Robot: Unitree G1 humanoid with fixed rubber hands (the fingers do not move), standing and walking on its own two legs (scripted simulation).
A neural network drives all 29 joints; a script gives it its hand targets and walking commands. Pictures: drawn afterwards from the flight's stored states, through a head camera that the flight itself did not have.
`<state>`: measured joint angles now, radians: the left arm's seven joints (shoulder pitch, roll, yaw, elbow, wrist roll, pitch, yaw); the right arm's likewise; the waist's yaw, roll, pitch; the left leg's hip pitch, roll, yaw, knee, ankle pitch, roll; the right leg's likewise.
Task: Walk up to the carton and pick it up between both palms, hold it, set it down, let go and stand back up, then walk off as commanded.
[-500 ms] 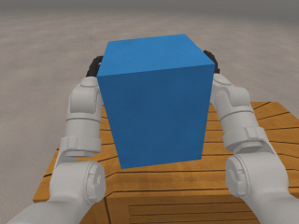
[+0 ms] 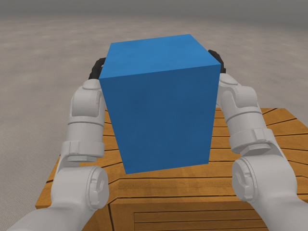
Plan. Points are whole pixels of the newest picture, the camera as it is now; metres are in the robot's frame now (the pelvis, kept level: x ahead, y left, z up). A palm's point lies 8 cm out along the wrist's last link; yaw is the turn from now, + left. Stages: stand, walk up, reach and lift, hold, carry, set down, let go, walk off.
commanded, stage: hold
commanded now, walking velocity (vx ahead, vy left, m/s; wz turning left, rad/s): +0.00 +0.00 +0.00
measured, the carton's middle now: (158, 102) +0.34 +0.00 +0.24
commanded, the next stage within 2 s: none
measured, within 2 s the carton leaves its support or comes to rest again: neither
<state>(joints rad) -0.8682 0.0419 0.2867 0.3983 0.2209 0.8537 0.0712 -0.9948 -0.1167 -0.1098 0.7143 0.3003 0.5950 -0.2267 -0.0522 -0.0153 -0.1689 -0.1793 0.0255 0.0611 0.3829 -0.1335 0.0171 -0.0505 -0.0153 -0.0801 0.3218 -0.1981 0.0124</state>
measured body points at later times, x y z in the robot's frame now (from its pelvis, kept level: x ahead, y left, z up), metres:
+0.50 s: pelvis +0.00 +0.00 +0.00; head -0.09 +0.02 +0.44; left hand +0.38 +0.16 +0.27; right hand +0.39 -0.14 +0.29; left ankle +0.05 +0.10 -0.75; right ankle -0.01 -0.13 -0.75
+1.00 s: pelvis +0.00 +0.00 +0.00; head -0.09 +0.02 +0.44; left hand +0.38 +0.16 +0.27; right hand +0.39 -0.14 +0.29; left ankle +0.05 +0.10 -0.75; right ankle -0.01 -0.13 -0.75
